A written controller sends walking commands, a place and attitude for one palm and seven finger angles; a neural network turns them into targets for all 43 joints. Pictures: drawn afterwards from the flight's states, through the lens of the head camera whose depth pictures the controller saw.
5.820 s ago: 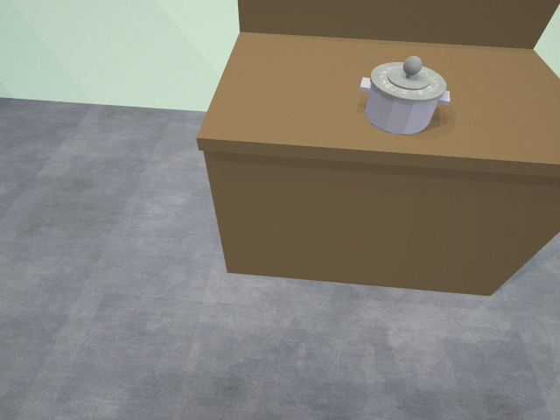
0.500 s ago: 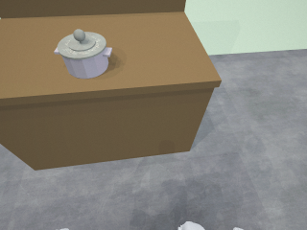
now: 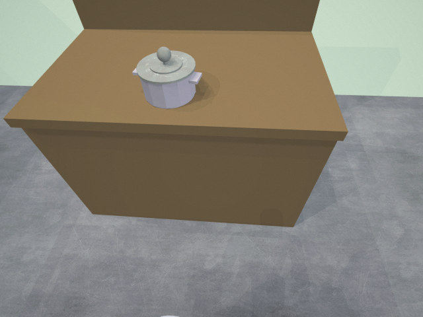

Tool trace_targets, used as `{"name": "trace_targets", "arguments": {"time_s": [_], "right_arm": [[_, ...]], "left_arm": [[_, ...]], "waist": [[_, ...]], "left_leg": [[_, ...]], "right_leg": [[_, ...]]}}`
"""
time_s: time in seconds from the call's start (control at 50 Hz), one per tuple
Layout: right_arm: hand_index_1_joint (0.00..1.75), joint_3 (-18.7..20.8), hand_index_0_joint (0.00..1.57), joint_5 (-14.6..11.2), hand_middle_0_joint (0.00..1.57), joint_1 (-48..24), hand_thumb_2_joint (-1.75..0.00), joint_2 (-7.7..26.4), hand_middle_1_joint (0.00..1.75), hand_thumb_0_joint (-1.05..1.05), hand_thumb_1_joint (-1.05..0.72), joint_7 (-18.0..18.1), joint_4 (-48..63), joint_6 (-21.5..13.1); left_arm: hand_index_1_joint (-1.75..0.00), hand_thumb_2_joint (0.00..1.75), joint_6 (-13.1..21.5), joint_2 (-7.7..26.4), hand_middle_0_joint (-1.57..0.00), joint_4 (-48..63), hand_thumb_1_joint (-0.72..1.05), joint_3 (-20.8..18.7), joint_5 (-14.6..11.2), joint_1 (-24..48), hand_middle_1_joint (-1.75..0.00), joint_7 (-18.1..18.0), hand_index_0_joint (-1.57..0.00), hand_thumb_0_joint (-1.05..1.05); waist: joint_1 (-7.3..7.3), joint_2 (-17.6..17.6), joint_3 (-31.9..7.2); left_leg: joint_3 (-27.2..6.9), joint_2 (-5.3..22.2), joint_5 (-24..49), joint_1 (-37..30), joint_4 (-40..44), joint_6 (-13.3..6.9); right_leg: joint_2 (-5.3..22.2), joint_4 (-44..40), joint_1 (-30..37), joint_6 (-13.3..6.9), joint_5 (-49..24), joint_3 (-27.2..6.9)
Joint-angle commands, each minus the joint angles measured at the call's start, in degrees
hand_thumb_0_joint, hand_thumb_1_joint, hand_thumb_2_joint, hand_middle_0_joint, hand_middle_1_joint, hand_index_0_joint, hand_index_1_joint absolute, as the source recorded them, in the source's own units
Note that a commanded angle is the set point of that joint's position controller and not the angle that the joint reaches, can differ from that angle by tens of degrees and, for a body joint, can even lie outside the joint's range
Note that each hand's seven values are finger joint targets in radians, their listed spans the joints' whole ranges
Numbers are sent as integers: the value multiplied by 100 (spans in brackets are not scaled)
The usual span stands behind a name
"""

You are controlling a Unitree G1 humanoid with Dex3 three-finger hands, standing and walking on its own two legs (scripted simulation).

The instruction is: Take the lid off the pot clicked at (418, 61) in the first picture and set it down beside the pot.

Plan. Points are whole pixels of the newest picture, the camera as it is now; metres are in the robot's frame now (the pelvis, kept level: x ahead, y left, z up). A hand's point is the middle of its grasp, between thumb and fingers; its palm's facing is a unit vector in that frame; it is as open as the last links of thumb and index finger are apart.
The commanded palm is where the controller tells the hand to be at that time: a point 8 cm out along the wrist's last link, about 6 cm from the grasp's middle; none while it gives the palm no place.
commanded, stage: take the last steps up to it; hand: left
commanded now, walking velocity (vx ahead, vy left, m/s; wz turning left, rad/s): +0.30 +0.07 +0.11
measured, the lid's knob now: (164, 54) +0.80 +0.22 +0.08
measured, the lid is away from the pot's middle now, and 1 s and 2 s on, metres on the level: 0.00 0.00 0.00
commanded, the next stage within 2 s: come to a stop and stand still in 0.72 s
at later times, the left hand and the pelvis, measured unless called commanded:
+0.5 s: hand (125, 289) +0.19 +0.23 -0.18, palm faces +0.03 -0.98 -0.20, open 7.4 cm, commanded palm none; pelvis +0.13 +0.04 -0.02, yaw +1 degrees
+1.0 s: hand (139, 246) +0.30 +0.23 -0.19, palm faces +0.10 -0.97 -0.20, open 7.3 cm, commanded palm none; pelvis +0.31 +0.05 -0.01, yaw +1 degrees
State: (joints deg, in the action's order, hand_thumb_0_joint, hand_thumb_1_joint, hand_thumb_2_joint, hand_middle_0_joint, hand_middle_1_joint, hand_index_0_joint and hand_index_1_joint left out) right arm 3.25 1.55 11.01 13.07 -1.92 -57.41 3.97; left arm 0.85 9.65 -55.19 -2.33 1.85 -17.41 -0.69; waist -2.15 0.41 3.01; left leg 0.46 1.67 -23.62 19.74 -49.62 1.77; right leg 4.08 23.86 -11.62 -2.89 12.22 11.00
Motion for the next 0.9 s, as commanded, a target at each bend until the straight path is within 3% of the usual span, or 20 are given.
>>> {"name": "trace_targets", "arguments": {"time_s": [0.0,0.08,0.1,0.14,0.16,0.18,0.22,0.26,0.32,0.44,0.46,0.5,0.52,0.54,0.56,0.6,0.64,0.68,0.8,0.88], "right_arm": [[30,35,20,-32,20,-355,-90,243,30,0,-90,-14,557,-285],[30,-17,20,-27,20,584,-90,125,30,0,-90,51,244,-426],[30,22,20,-32,20,934,-90,293,30,0,-90,117,135,-460],[30,170,20,49,20,1749,-90,1121,30,0,-90,256,30,-480],[30,190,20,3,20,1679,-90,1272,30,0,-90,297,61,-473],[30,115,20,15,20,1458,-90,1003,30,0,-90,303,46,-521],[30,-33,20,-35,20,953,-90,569,30,0,-90,305,142,-631],[30,-77,20,-92,20,951,-90,435,30,0,-90,315,83,-738],[30,-78,20,-94,20,1251,-90,441,30,0,-90,344,-108,-825],[30,-40,20,-11,20,1537,-90,494,30,0,-90,361,-433,-820],[30,-35,20,-13,20,1552,-90,487,30,0,-90,354,-462,-817],[30,-31,20,-53,20,1355,-90,551,30,0,-90,358,-496,-809],[30,-40,20,-107,20,1394,-90,440,30,0,-90,321,-481,-824],[30,-58,20,-183,20,1816,-90,91,30,0,-90,304,-358,-869],[30,-31,20,-206,20,1672,-90,197,30,0,-90,333,-253,-815],[30,-22,20,-95,20,870,-90,105,30,0,-90,279,-100,-740],[30,-66,20,-17,20,1087,-90,-94,30,0,-90,233,-219,-598],[30,-74,20,-6,20,1335,-90,-197,30,0,-90,223,-270,-494],[30,-93,20,-42,20,553,-90,-273,30,0,-90,140,43,-541],[30,-180,20,-83,20,351,-90,-206,30,0,-90,246,-18,-566]], "left_arm": [[-30,90,161,1322,-20,-2,90,-338,4,-373,-30,-39,-20,0],[-30,90,96,1282,-20,-180,90,-330,-46,-108,-30,18,-20,0],[-30,90,60,1109,-20,-181,90,-285,-74,-54,-30,57,-20,0],[-30,90,53,495,-20,172,90,-120,-73,336,-30,137,-20,0],[-30,90,100,585,-20,439,90,-119,-52,696,-30,177,-20,0],[-30,90,102,586,-20,342,90,-145,0,748,-30,172,-20,0],[-30,90,106,683,-20,87,90,-162,-28,444,-30,228,-20,0],[-30,90,95,603,-20,-76,90,-146,-57,194,-30,240,-20,0],[-30,90,73,549,-20,16,90,-116,-63,420,-30,218,-20,0],[-30,90,118,377,-20,323,90,-97,-111,1141,-30,231,-20,0],[-30,90,137,419,-20,337,90,-122,-109,1077,-30,223,-20,0],[-30,90,195,584,-20,-28,90,-205,-79,-129,-30,196,-20,0],[-30,90,282,905,-20,-298,90,-302,-42,-1034,-30,146,-20,0],[-30,90,329,1528,-20,-438,90,-469,-31,-1616,-30,66,-20,0],[-30,90,303,1778,-20,-421,90,-497,-155,-1604,-30,47,-20,0],[-30,90,256,1148,-20,-134,90,-352,-145,-384,-30,-17,-20,0],[-30,90,313,673,-20,-4,90,-201,-100,201,-30,-39,-20,0],[-30,90,340,634,-20,-12,90,-179,-74,316,-30,-56,-20,0],[-30,90,357,779,-20,-194,90,-179,-86,-10,-30,-5,-20,0],[-30,90,207,721,-20,-337,90,-91,-116,12,-30,-106,-20,0]], "waist": [[-119,-754,-156],[299,-681,-232],[449,-184,-184],[819,1848,320],[783,1090,548],[684,1261,514],[341,781,541],[187,547,345],[225,531,323],[399,643,460],[350,521,464],[-236,341,-57],[-584,-120,-646],[-579,-1560,-1415],[-519,-1393,-1569],[-187,-476,-316],[233,-348,-152],[437,-563,-252],[189,-570,-152],[183,-747,-333]], "left_leg": [[146,90,-231,419,692,-191],[646,-221,491,-1456,2432,-304],[405,-100,296,-2157,2800,-357],[-2692,1896,-1794,-2448,4369,-1281],[-3054,2148,-1918,-2047,4469,-1591],[-2736,1891,-1603,-1910,4486,-1536],[-1589,1324,-79,-1703,4322,-1290],[-933,1038,1409,-1747,4209,-1225],[-685,1091,2788,-2129,4022,-1362],[-340,1214,3539,-1957,3618,-1228],[-350,1199,3649,-1691,3445,-1207],[-51,892,4238,-1372,2091,-961],[139,526,3638,-658,694,-739],[436,-310,531,765,-1279,-444],[-104,-317,-959,949,-2606,-489],[-378,262,-48,1453,-2869,-488],[-270,463,487,935,-2250,-345],[-58,494,543,634,-1572,-187],[342,311,982,542,392,9],[277,63,1520,-430,1854,53]], "right_leg": [[1767,-1632,448,-713,1721,-1906],[1238,-1094,-656,-355,2149,-1101],[959,-546,-1297,-147,2230,-844],[-110,2299,-3174,277,1962,-34],[131,2882,-3496,217,1783,-575],[202,3438,-3478,209,1442,-810],[306,3722,-3137,252,565,-959],[263,3798,-2835,327,119,-877],[265,3458,-3021,417,160,-792],[67,1626,-1984,192,167,-507],[-36,1460,-1503,129,169,-462],[-321,880,101,17,-268,-298],[50,702,1528,-190,-481,-892],[1823,-57,2754,-893,-1091,-3494],[2477,-756,2313,-1299,-794,-4418],[1978,-1056,615,-1126,494,-3514],[1467,-1191,-381,-787,-104,-2187],[1277,-1186,-695,-701,-752,-1495],[1075,-1151,-149,-698,-1531,-1243],[776,-337,195,-378,-2969,-979]]}}
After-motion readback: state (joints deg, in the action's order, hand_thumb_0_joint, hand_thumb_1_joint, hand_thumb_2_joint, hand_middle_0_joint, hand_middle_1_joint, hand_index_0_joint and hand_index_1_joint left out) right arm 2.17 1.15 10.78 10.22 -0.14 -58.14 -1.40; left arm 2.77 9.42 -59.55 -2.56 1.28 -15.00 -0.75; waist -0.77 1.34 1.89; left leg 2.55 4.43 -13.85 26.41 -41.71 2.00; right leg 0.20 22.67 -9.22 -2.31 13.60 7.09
